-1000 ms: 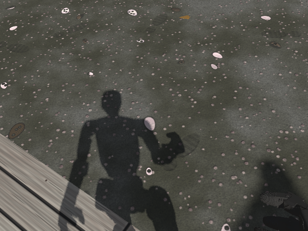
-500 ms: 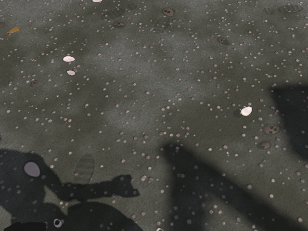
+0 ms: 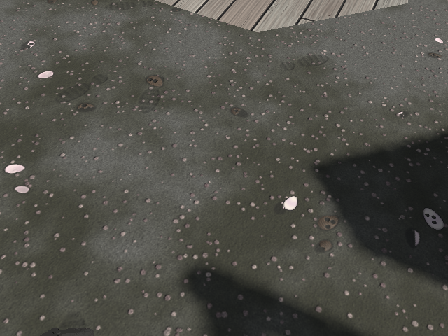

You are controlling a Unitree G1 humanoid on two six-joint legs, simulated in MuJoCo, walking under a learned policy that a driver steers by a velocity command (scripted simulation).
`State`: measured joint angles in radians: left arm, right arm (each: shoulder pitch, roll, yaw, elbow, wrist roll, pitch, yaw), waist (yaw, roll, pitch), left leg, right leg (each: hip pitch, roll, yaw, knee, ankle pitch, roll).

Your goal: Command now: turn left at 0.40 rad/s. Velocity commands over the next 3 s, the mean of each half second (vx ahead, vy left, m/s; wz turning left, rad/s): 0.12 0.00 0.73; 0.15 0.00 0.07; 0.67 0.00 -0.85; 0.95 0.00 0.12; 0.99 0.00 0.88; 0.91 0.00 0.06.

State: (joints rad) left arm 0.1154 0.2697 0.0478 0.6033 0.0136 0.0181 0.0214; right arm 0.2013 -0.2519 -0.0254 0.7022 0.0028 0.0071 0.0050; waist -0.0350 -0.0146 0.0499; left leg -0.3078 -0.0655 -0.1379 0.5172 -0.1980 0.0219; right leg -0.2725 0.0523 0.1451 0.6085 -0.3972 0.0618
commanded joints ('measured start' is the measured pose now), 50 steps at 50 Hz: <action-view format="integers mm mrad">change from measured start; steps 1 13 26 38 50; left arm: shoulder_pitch -16 -86 116 133 119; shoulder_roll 107 119 210 200 129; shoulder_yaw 48 57 67 26 45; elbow -53 -18 60 125 34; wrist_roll -24 12 -4 -57 -37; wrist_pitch -28 -39 -60 -44 30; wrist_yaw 9 16 -5 -12 -10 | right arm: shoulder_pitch -33 52 -187 16 -84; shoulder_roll -245 -249 -109 -191 -177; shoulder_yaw -83 -134 -48 -59 -75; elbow -95 -101 -248 -143 -59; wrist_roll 15 25 26 -2 -13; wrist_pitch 1 35 -9 -23 -36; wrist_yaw -15 -20 43 13 -44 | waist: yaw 14 -27 133 -20 20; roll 205 -62 -73 72 123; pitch -66 -80 88 -229 -76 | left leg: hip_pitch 174 -308 -478 326 227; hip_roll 194 28 192 399 433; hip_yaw -414 -28 166 -91 162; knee -193 581 365 -148 -389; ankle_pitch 27 -266 7 379 -144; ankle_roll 152 -97 -103 250 218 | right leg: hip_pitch -110 220 323 -333 -351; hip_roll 42 -330 -310 -173 -215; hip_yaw -34 88 -222 -79 -132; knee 3 -257 -421 627 411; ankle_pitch -86 700 393 -167 136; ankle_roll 1 -252 -211 0 38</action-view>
